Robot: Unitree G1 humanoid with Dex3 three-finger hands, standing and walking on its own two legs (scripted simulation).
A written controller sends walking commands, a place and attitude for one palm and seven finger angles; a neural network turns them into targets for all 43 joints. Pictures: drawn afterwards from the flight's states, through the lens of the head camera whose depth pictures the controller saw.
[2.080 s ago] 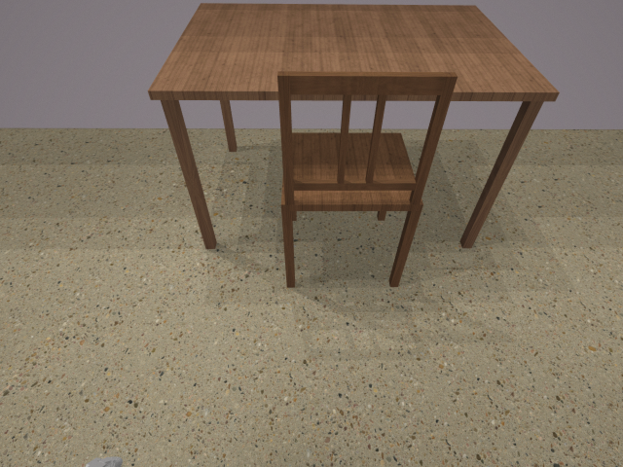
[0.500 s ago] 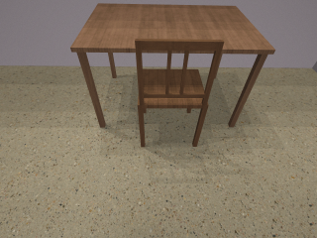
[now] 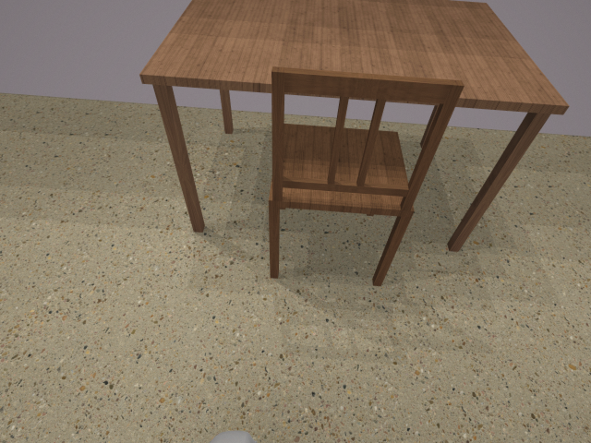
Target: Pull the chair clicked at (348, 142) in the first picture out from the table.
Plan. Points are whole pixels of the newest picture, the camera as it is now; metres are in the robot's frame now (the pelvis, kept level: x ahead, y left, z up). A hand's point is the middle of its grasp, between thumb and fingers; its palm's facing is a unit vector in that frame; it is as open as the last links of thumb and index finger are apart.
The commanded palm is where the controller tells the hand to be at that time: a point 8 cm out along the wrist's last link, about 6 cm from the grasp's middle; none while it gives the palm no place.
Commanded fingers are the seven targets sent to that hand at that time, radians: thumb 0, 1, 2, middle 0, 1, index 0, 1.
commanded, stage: take the last steps up to it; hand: left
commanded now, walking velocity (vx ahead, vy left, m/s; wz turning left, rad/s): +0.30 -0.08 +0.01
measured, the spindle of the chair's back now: (337, 143) +0.82 -0.02 -0.09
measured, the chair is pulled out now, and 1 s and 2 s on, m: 0.00 0.00 0.00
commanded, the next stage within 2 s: come to a stop and stand still in 0.80 s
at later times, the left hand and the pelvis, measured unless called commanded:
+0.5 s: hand (194, 357) +0.27 +0.20 -0.15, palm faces -0.04 -0.98 -0.17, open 7.3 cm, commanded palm none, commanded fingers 0.00 0.90 0.90 -0.20 -0.30 -0.20 -0.30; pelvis +0.17 +0.02 +0.01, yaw -3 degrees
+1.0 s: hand (247, 319) +0.35 +0.13 -0.18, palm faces +0.03 -0.99 -0.16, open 7.3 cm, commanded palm none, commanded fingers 0.00 0.90 0.90 -0.20 -0.30 -0.20 -0.30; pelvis +0.35 -0.04 +0.00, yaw -2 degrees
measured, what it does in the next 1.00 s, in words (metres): walks ahead: left foot, then right foot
